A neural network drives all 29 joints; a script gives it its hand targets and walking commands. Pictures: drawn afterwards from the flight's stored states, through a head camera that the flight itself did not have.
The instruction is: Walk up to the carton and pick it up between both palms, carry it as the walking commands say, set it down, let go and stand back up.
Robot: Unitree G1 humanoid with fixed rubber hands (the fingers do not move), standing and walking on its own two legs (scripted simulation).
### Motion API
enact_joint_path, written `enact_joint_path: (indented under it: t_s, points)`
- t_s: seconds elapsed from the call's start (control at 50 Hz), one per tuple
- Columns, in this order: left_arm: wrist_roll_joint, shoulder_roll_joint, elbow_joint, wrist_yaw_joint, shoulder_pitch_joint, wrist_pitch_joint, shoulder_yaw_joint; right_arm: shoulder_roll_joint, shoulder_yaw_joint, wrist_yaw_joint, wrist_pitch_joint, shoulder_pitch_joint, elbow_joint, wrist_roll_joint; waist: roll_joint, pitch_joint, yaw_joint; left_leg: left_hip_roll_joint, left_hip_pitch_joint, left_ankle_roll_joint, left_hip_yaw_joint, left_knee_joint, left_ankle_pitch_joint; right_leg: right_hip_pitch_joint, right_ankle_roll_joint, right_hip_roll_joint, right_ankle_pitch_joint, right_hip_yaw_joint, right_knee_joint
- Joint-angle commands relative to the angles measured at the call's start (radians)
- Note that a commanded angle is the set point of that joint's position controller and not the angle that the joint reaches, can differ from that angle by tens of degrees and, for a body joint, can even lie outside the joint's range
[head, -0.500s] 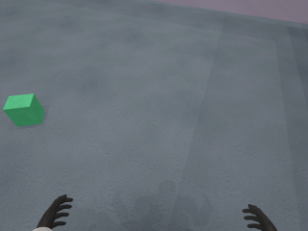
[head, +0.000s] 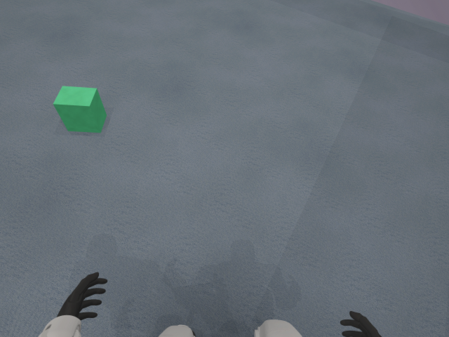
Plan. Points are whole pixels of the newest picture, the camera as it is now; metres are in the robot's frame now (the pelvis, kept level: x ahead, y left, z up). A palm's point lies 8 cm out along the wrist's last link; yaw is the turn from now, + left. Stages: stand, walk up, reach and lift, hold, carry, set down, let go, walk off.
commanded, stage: walk up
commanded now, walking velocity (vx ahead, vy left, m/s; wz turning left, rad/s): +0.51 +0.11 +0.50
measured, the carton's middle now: (82, 110) +1.26 +0.74 -0.67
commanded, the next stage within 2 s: none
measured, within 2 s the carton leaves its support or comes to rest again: neither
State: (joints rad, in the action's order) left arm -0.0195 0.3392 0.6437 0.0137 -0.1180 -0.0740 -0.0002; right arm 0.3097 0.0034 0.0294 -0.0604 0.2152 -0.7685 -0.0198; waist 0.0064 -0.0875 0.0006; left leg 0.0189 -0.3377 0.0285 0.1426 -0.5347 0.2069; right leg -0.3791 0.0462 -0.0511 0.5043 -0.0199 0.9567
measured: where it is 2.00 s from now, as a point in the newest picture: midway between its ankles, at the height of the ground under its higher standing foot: (127, 197)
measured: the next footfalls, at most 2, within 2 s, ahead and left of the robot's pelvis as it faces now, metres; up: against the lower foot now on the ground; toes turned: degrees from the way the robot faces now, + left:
right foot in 0.10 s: +0.03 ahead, -0.17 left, +0.00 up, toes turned +1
left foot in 0.46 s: +0.23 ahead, +0.24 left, +0.00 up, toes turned +8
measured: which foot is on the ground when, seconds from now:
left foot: down 0.00-0.10, up 0.12-0.44, down 0.46-0.94, up 0.96-1.00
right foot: up 0.00-0.08, down 0.10-0.46, up 0.48-0.92, down 0.94-1.00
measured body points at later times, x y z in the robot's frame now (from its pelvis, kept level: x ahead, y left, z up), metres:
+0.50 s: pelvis +0.15 +0.11 -0.04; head +0.17 +0.12 +0.41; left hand +0.17 +0.40 -0.16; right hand +0.30 -0.14 -0.15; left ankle +0.19 +0.23 -0.74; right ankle +0.00 -0.15 -0.71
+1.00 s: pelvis +0.40 +0.17 -0.02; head +0.46 +0.17 +0.42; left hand +0.46 +0.49 -0.11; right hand +0.55 -0.08 -0.16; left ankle +0.21 +0.23 -0.69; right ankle +0.47 +0.03 -0.75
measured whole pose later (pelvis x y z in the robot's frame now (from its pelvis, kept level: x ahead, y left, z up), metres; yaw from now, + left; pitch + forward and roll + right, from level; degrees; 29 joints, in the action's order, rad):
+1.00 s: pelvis +0.40 +0.17 -0.02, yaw +23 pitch +5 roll +0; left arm -0.03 0.34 0.71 0.01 -0.11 0.02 0.00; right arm 0.34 0.00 0.03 0.01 0.33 -0.80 -0.02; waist 0.03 -0.01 -0.04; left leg 0.11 -0.29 0.05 0.17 -0.98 0.48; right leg -0.42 0.07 -0.10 0.29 -0.05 0.64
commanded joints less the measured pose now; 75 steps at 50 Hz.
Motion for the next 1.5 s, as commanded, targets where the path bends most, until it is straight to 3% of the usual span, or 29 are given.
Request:
enact_joint_path:
  t_s: [0.0, 0.04, 0.06, 0.08, 0.1, 0.14, 0.2, 0.36, 0.42, 0.44, 0.46, 0.48, 0.54, 0.6, 0.76, 0.88, 0.9, 0.92, 0.94, 0.96, 1.02, 1.18, 1.26, 1.3, 1.32, 1.34, 1.36, 1.4, 1.48]
  points:
    - [0.007, 0.064, 0.022, -0.004, 0.011, 0.048, 0.066, 0.196, 0.067, 0.021, 0.002, -0.014, 0.065, 0.010, 0.266, 0.149, -0.047, -0.039, -0.010, 0.070, 0.286, 0.292, 0.316, 0.180, 0.029, 0.083, 0.012, -0.076, -0.274]
    - [0.015, 0.079, 0.089, 0.015, -0.209, 0.065, 0.072, 0.177, 0.066, 0.020, 0.010, -0.090, 0.087, 0.018, 0.182, 0.183, 0.065, 0.028, -0.205, -0.003, 0.161, 0.176, 0.256, 0.540, 0.002, 0.057, -0.148, -0.094, -0.577]
    - [0.014, 0.143, 0.133, 0.023, -0.345, 0.069, 0.096, 0.136, 0.062, 0.020, 0.019, -0.136, 0.121, 0.014, 0.027, 0.192, 0.145, 0.084, -0.387, -0.057, 0.068, 0.062, 0.321, 0.734, -0.025, -0.050, -0.148, -0.022, -0.686]
    - [0.001, 0.234, 0.142, 0.032, -0.364, 0.067, 0.128, 0.070, 0.053, 0.022, 0.031, -0.145, 0.142, 0.015, -0.327, 0.165, 0.176, 0.094, -0.527, -0.014, -0.022, -0.363, 0.366, 0.684, -0.058, -0.364, 0.059, 0.343, -0.743]
    - [-0.010, 0.283, 0.110, 0.046, -0.258, 0.066, 0.136, 0.070, 0.058, 0.031, 0.030, -0.189, 0.172, -0.003, -0.268, 0.078, 0.133, -0.024, -0.644, -0.046, -0.053, -0.557, 0.285, 0.553, -0.135, -0.549, 0.274, 0.541, -0.818]
    - [-0.012, 0.192, 0.079, 0.040, -0.188, 0.078, 0.091, 0.086, 0.061, 0.058, 0.039, -0.241, 0.175, -0.016, -0.090, -0.015, 0.079, -0.073, -0.607, -0.052, -0.006, -0.608, 0.129, 0.399, -0.159, -0.446, 0.258, 0.432, -0.820]
    - [-0.007, 0.158, 0.083, 0.022, -0.222, 0.108, 0.093, 0.095, 0.063, 0.080, 0.034, -0.118, 0.130, -0.009, -0.137, 0.032, 0.064, -0.053, -0.510, -0.080, -0.102, -0.627, 0.069, 0.439, -0.130, -0.332, -0.015, 0.163, -0.786]
    - [0.008, 0.181, 0.074, -0.013, -0.234, 0.103, 0.110, 0.041, 0.032, 0.071, 0.052, -0.130, 0.138, 0.013, -0.293, 0.058, 0.015, -0.083, -0.236, -0.054, -0.242, -0.225, 0.062, 0.401, -0.084, -0.287, -0.301, -0.101, -0.704]
    - [0.020, 0.203, 0.060, -0.013, -0.171, 0.096, 0.123, 0.100, 0.073, 0.034, 0.077, 0.156, 0.050, 0.000, -0.194, 0.268, -0.088, 0.021, 0.065, 0.002, -0.298, -0.075, 0.102, 0.433, -0.054, -0.229, -0.665, -0.171, -0.254]
    - [0.022, 0.182, 0.047, -0.016, -0.158, 0.093, 0.116, 0.160, 0.098, 0.014, 0.086, 0.324, -0.006, -0.008, -0.068, 0.351, -0.141, 0.032, 0.271, 0.044, -0.161, -0.032, 0.123, 0.279, -0.039, -0.174, -0.595, -0.141, 0.057]
    - [0.007, 0.105, -0.016, -0.031, -0.126, 0.089, 0.096, 0.306, 0.131, 0.007, 0.094, 0.397, -0.013, -0.018, 0.293, 0.276, -0.149, -0.253, 0.424, 0.105, 0.362, 0.102, 0.081, -0.167, -0.013, -0.005, 0.013, -0.111, 0.309]
    - [-0.009, 0.060, -0.057, -0.036, -0.076, 0.089, 0.072, 0.353, 0.134, 0.008, 0.091, 0.385, -0.008, 0.004, 0.396, 0.152, -0.125, -0.358, 0.351, 0.131, 0.675, 0.312, 0.254, -0.372, -0.012, 0.025, 0.176, -0.010, 0.380]
    - [-0.013, 0.051, -0.014, -0.042, -0.037, 0.097, 0.064, 0.211, 0.078, -0.011, 0.086, 0.182, 0.037, 0.006, 0.180, -0.016, -0.059, -0.236, 0.106, 0.083, 0.530, 0.321, 0.256, -0.289, -0.029, -0.054, -0.044, 0.073, 0.327]
    - [-0.016, 0.061, 0.022, -0.048, -0.024, 0.088, 0.066, 0.197, 0.073, -0.016, 0.106, 0.165, 0.026, 0.013, 0.195, 0.092, -0.059, -0.161, 0.198, 0.094, 0.339, 0.224, -0.145, -0.212, 0.004, -0.019, -0.081, 0.016, 0.224]
    - [-0.012, 0.050, -0.018, -0.047, 0.234, 0.078, 0.051, 0.185, 0.067, -0.012, 0.085, 0.263, -0.011, 0.005, 0.206, 0.019, -0.129, -0.123, 0.284, 0.135, 0.244, 0.233, -0.282, -0.253, 0.042, 0.002, -0.145, -0.052, -0.059]
    - [0.014, 0.030, 0.026, -0.023, 0.115, 0.106, 0.052, 0.168, 0.061, -0.017, 0.079, 0.236, -0.059, 0.007, 0.150, 0.174, -0.059, -0.068, 0.279, 0.094, 0.130, -0.014, -0.699, 0.114, 0.024, 0.044, -0.235, -0.124, -0.435]
    - [0.017, 0.090, 0.096, 0.001, -0.113, 0.115, 0.071, 0.182, 0.061, -0.007, 0.078, 0.160, -0.037, 0.016, 0.082, 0.286, 0.045, -0.037, 0.127, 0.074, 0.094, -0.247, -0.662, 0.418, -0.001, -0.030, -0.393, -0.068, -0.531]
    - [-0.007, 0.221, 0.176, 0.022, -0.386, 0.120, 0.114, 0.144, 0.051, 0.002, 0.078, 0.119, 0.009, 0.017, -0.155, 0.403, 0.153, 0.025, -0.212, 0.028, 0.053, -0.516, -0.136, 0.801, -0.047, -0.281, -0.630, 0.171, -0.514]
    - [-0.026, 0.333, 0.213, 0.035, -0.508, 0.107, 0.141, 0.086, 0.031, 0.000, 0.082, 0.151, 0.031, 0.018, -0.339, 0.456, 0.155, 0.086, -0.445, -0.008, -0.022, -0.742, 0.373, 0.934, -0.095, -0.538, -0.962, 0.475, -0.438]
    - [-0.020, 0.322, 0.216, 0.037, -0.509, 0.098, 0.122, 0.110, 0.046, 0.003, 0.081, 0.133, 0.046, 0.015, -0.189, 0.439, 0.114, 0.011, -0.443, -0.005, 0.005, -0.814, 0.365, 0.887, -0.120, -0.529, -1.118, 0.474, -0.387]
    - [-0.011, 0.156, 0.121, 0.031, -0.282, 0.107, 0.105, 0.085, 0.046, 0.031, 0.071, 0.034, 0.046, 0.002, -0.166, 0.243, 0.082, -0.067, -0.483, -0.025, -0.049, -0.853, 0.207, 0.625, -0.146, -0.380, -0.868, 0.185, -0.470]
    - [0.005, 0.137, 0.077, 0.006, -0.278, 0.112, 0.096, 0.016, 0.003, 0.085, 0.030, -0.084, 0.089, 0.007, -0.262, -0.001, 0.026, -0.096, -0.290, -0.069, -0.196, -0.379, 0.001, 0.217, -0.091, -0.271, -0.493, -0.090, -0.699]
    - [0.024, 0.181, 0.054, 0.005, -0.231, 0.103, 0.115, 0.031, 0.024, 0.073, 0.051, 0.024, 0.056, 0.007, -0.263, 0.110, -0.039, -0.056, -0.103, -0.031, -0.275, -0.167, -0.001, 0.296, -0.073, -0.294, -0.685, -0.130, -0.541]
    - [0.036, 0.202, 0.046, 0.006, -0.188, 0.099, 0.131, 0.084, 0.064, 0.042, 0.078, 0.263, -0.018, 0.001, -0.157, 0.317, -0.125, 0.034, 0.168, 0.006, -0.301, -0.048, 0.003, 0.320, -0.051, -0.228, -0.743, -0.151, -0.161]
    - [0.036, 0.168, 0.036, 0.004, -0.195, 0.096, 0.119, 0.140, 0.088, 0.026, 0.087, 0.400, -0.059, -0.014, -0.016, 0.382, -0.177, 0.002, 0.376, 0.044, -0.160, -0.007, 0.018, 0.143, -0.038, -0.178, -0.548, -0.101, 0.111]
    - [0.015, 0.078, -0.005, -0.009, -0.169, 0.089, 0.095, 0.261, 0.113, 0.017, 0.092, 0.445, -0.074, -0.030, 0.337, 0.289, -0.162, -0.264, 0.434, 0.086, 0.270, 0.122, -0.016, -0.215, -0.016, 0.007, 0.106, -0.095, 0.338]
    - [-0.001, 0.064, -0.025, -0.008, -0.149, 0.077, 0.083, 0.304, 0.117, 0.022, 0.082, 0.390, -0.059, -0.006, 0.374, 0.207, -0.127, -0.336, 0.322, 0.107, 0.515, 0.303, 0.249, -0.311, -0.032, -0.007, 0.195, -0.013, 0.421]
    - [-0.010, 0.056, 0.013, -0.026, -0.129, 0.075, 0.081, 0.204, 0.073, 0.002, 0.081, 0.222, -0.021, 0.002, 0.195, 0.067, -0.067, -0.264, 0.106, 0.082, 0.505, 0.363, 0.497, -0.255, -0.050, -0.067, 0.002, 0.056, 0.400]
    - [-0.007, 0.058, 0.077, -0.026, -0.094, 0.063, 0.075, 0.150, 0.063, 0.002, 0.092, 0.136, -0.024, -0.004, 0.207, 0.088, -0.043, -0.151, 0.056, 0.094, 0.239, 0.280, 0.097, -0.115, -0.022, -0.056, -0.049, -0.012, 0.232]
